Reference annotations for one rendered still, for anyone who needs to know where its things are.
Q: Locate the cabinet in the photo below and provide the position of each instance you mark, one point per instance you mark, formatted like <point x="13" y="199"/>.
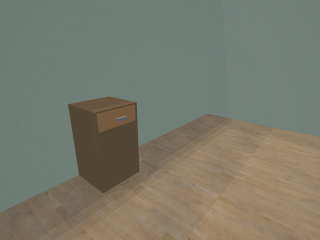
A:
<point x="107" y="158"/>

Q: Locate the handle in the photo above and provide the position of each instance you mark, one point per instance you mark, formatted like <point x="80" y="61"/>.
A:
<point x="120" y="118"/>

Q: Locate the drawer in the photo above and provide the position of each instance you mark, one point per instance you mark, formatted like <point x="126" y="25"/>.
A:
<point x="105" y="120"/>

